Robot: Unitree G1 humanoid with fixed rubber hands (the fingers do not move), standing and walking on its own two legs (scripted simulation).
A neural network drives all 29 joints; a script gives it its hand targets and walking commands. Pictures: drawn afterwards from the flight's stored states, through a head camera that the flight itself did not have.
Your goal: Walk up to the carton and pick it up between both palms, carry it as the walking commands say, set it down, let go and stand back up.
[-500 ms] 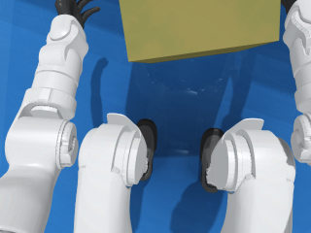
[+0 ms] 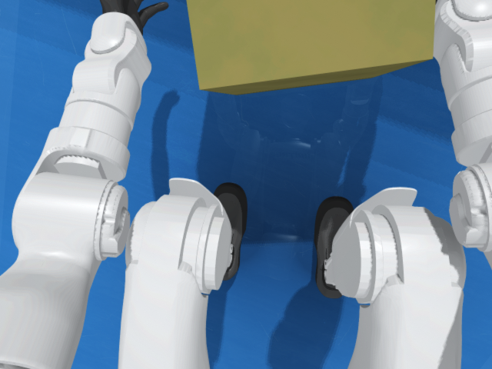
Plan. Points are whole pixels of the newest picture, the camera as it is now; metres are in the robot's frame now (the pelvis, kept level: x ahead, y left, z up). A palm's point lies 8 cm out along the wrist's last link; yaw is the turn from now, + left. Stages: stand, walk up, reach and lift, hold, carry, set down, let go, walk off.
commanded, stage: reach and lift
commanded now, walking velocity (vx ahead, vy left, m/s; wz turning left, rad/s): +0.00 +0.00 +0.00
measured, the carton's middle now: (299, 15) +0.53 -0.02 -0.23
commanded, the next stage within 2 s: none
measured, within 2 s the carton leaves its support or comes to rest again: leaves its support in 0.94 s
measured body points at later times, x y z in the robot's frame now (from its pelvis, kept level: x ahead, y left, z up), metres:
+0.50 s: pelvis +0.00 +0.00 +0.00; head +0.37 -0.04 +0.24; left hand +0.55 +0.16 -0.17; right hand +0.56 -0.17 -0.19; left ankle +0.13 +0.11 -0.31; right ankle +0.11 -0.10 -0.31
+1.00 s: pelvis -0.01 +0.00 +0.00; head +0.35 -0.04 +0.25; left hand +0.55 +0.16 -0.15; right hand +0.55 -0.17 -0.19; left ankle +0.13 +0.12 -0.31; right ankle +0.11 -0.10 -0.31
